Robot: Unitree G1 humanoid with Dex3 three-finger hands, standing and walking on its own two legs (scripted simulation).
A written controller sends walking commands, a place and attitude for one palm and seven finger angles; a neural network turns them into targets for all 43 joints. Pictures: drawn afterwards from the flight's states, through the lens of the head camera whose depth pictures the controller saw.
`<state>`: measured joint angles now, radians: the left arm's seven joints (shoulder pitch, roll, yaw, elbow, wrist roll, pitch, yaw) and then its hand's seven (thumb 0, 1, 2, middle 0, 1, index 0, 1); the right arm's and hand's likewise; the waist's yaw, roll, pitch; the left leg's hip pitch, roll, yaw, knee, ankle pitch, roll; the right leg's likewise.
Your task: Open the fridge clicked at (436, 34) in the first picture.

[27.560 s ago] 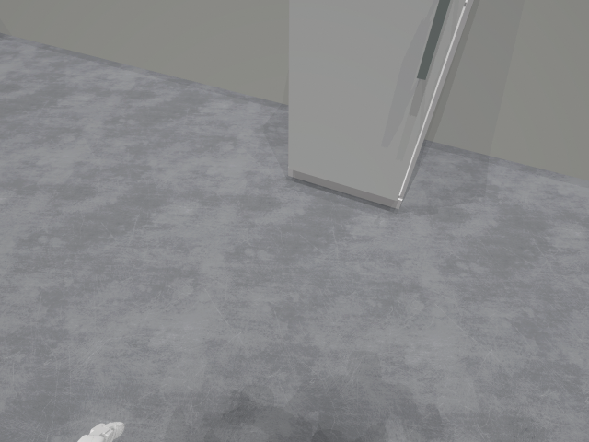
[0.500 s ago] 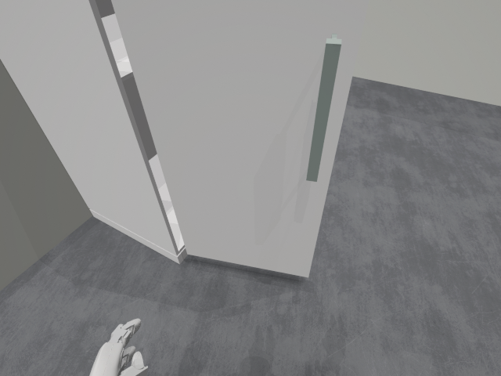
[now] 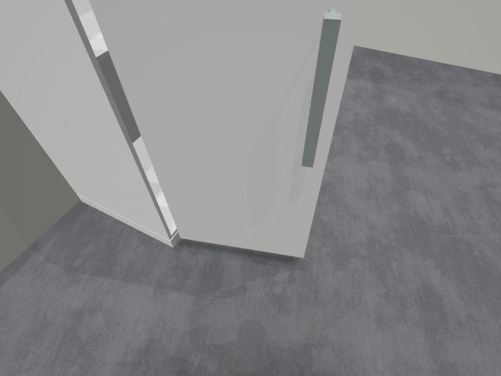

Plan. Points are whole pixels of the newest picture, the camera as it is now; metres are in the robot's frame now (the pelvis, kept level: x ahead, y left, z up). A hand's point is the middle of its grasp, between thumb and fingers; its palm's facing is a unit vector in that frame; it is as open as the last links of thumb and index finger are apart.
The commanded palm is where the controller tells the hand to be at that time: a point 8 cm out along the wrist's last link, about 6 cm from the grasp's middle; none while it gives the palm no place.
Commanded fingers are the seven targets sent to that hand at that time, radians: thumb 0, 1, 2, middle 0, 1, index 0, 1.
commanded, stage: let the arm hang, fingers relaxed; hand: right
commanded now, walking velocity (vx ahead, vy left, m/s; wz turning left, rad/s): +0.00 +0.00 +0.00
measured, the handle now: (318, 98) +0.64 -0.09 +0.10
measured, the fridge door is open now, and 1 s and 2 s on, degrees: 73 73 73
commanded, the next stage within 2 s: look to check the result in 0.78 s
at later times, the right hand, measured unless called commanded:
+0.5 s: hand out of the picture +0.02 -0.18 -0.16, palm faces -0.02 +0.98 -0.18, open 7.3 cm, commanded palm none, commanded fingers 0.00 -0.90 -0.90 0.20 0.30 0.20 0.30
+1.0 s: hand out of the picture +0.03 -0.20 -0.16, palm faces -0.03 +0.98 -0.19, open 7.3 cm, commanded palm none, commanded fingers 0.00 -0.90 -0.90 0.20 0.30 0.20 0.30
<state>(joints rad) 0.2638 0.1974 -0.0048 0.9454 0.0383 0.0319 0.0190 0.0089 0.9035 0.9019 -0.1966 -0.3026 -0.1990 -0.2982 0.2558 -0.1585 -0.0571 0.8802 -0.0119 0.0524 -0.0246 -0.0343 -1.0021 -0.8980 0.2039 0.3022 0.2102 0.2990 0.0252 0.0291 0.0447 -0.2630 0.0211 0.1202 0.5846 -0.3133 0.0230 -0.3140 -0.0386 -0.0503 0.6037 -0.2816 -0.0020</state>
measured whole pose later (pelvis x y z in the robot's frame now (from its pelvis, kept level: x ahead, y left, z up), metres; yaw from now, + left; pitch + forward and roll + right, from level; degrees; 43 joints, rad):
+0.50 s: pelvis +0.01 -0.02 +0.01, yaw +2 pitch -1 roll +0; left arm 0.26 0.14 0.00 1.13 0.02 0.02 0.04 0.01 0.92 0.90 -0.20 -0.30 -0.20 -0.30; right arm 0.25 -0.14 -0.01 1.15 -0.02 0.01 -0.03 0.01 -0.92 -0.90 0.20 0.30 0.20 0.30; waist 0.01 -0.01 0.04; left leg -0.17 0.03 0.08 0.42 -0.23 -0.01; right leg -0.20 -0.01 -0.10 0.42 -0.21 -0.03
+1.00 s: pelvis +0.02 -0.03 +0.01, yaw +3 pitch +0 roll +0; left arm 0.26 0.14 0.01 1.14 0.02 0.01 0.04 0.01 0.91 0.90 -0.20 -0.30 -0.20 -0.30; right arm 0.24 -0.14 -0.02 1.14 -0.02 0.00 -0.03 0.01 -0.91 -0.90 0.20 0.30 0.20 0.30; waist 0.01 0.00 0.05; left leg -0.17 0.04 0.06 0.41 -0.23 -0.02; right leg -0.19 0.00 -0.11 0.41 -0.22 -0.04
